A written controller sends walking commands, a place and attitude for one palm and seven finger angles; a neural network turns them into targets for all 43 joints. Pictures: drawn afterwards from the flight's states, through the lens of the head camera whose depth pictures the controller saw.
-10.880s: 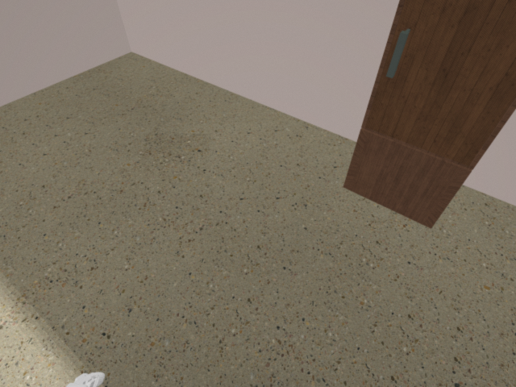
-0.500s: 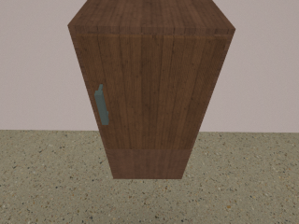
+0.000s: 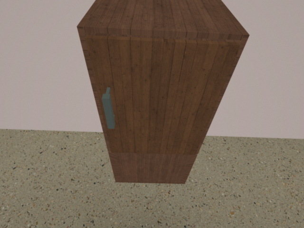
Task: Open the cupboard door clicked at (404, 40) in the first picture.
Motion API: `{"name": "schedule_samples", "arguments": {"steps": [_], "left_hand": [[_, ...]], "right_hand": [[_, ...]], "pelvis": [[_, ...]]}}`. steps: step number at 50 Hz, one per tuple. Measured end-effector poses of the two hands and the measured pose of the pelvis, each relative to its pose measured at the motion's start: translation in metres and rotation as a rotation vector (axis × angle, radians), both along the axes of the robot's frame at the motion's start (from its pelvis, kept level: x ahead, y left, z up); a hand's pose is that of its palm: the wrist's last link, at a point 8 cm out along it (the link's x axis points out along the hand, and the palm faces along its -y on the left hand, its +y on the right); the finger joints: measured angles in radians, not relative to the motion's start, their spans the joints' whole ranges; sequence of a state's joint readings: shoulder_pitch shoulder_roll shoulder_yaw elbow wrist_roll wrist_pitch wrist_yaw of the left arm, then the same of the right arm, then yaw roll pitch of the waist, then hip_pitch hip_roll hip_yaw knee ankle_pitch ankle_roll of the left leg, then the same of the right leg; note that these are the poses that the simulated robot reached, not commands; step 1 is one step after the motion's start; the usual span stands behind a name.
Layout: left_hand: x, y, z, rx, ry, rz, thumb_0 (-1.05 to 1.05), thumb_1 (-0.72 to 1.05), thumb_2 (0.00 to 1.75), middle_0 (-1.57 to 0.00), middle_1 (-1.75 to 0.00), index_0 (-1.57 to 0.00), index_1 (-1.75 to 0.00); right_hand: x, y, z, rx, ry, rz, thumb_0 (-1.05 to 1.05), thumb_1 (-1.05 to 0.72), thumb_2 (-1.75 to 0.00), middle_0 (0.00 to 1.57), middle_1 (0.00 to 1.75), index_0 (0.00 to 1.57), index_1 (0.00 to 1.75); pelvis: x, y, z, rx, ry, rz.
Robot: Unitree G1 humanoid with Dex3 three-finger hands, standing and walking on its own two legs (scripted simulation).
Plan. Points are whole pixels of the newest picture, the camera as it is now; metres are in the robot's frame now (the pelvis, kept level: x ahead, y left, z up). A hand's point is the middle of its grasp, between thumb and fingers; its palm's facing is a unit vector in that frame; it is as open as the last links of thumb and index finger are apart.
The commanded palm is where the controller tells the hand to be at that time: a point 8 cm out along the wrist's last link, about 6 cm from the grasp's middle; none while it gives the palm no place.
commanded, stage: look again from close up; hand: left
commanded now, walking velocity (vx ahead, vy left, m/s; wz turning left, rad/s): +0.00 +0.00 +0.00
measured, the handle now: (109, 108) +0.50 +0.18 +0.00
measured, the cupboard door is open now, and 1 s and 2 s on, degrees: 0 0 0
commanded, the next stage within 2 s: raise the hand with hooked fingers in 0.26 s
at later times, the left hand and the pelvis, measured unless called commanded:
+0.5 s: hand out of the picture +0.13 +0.21 -0.09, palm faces +0.25 -0.95 -0.20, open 7.3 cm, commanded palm +0.11 +0.25 -0.07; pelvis +0.01 +0.01 -0.01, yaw +2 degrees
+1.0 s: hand (79, 204) +0.19 +0.20 -0.04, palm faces +0.09 -0.99 -0.08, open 9.9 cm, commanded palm +0.16 +0.26 -0.04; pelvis +0.01 -0.03 -0.09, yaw +5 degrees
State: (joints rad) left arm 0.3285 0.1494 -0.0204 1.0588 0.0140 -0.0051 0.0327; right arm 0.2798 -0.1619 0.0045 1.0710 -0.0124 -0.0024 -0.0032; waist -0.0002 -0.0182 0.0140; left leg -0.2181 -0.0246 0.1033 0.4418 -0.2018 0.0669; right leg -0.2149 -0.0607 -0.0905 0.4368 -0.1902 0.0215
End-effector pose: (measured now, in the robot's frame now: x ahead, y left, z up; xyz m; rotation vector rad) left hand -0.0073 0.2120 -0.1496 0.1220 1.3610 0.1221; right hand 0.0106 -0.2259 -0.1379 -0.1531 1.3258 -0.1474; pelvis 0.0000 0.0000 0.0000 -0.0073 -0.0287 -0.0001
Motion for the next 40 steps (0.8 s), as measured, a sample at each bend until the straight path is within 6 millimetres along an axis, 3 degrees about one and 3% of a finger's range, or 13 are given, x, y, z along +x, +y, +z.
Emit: {"name": "schedule_samples", "arguments": {"steps": [19,21,23,27,30,32,34,38,40], "left_hand": [[0.007,0.008,-0.002,0.003,0.010,-0.001,0.00,0.91,0.90,-0.20,-0.30,-0.19,-0.30],[0.032,0.020,0.016,0.038,-0.130,0.077,0.02,0.93,0.90,-0.20,-0.30,-0.20,-0.30],[0.071,0.035,0.051,0.108,-0.395,0.103,0.03,0.94,0.89,-0.20,-0.31,-0.20,-0.31],[0.148,0.042,0.121,0.134,-0.901,0.105,0.03,0.90,0.87,-0.20,-0.33,-0.20,-0.33],[0.185,0.039,0.146,0.073,-1.223,0.062,0.02,0.84,0.85,-0.20,-0.37,-0.20,-0.36],[0.195,0.032,0.145,0.004,-1.370,-0.006,0.01,0.79,0.84,-0.20,-0.39,-0.20,-0.39],[0.193,0.025,0.131,-0.054,-1.414,-0.085,0.01,0.74,0.82,-0.21,-0.42,-0.20,-0.41],[0.170,0.025,0.090,-0.115,-1.292,-0.074,0.01,0.64,0.78,-0.22,-0.47,-0.22,-0.47],[0.155,0.031,0.081,-0.085,-1.242,-0.015,0.01,0.59,0.76,-0.22,-0.50,-0.22,-0.50]], "right_hand": [[0.002,0.011,0.001,-0.003,0.026,-0.003,0.01,-0.93,-0.89,0.20,0.30,0.20,0.30],[0.009,0.008,0.005,-0.024,-0.063,-0.004,0.02,-0.93,-0.89,0.20,0.30,0.20,0.30],[0.024,0.004,0.011,-0.039,-0.210,-0.006,0.02,-0.93,-0.89,0.20,0.30,0.20,0.30],[0.068,-0.009,0.016,-0.055,-0.440,0.059,0.02,-0.93,-0.89,0.20,0.30,0.20,0.30],[0.107,-0.020,0.020,-0.072,-0.574,0.108,0.02,-0.92,-0.89,0.21,0.30,0.20,0.30],[0.134,-0.027,0.023,-0.084,-0.660,0.141,0.02,-0.92,-0.89,0.20,0.30,0.20,0.30],[0.158,-0.033,0.027,-0.094,-0.736,0.169,0.02,-0.91,-0.89,0.20,0.30,0.20,0.30],[0.200,-0.037,0.033,-0.114,-0.836,0.221,0.02,-0.91,-0.90,0.20,0.30,0.20,0.30],[0.215,-0.034,0.033,-0.116,-0.854,0.243,0.02,-0.91,-0.90,0.20,0.30,0.20,0.30]], "pelvis": [[0.008,0.010,0.001,-0.004,-0.004,-0.001],[0.007,0.010,-0.001,-0.001,-0.006,-0.001],[0.007,0.008,-0.004,0.016,0.007,0.008],[0.002,0.008,-0.016,0.007,0.045,0.069],[-0.003,0.003,-0.032,0.005,0.121,0.062],[-0.005,-0.002,-0.047,0.003,0.166,0.052],[-0.006,-0.007,-0.062,0.001,0.197,0.047],[-0.003,-0.016,-0.082,-0.006,0.235,0.050],[0.000,-0.020,-0.087,-0.016,0.243,0.057]]}}
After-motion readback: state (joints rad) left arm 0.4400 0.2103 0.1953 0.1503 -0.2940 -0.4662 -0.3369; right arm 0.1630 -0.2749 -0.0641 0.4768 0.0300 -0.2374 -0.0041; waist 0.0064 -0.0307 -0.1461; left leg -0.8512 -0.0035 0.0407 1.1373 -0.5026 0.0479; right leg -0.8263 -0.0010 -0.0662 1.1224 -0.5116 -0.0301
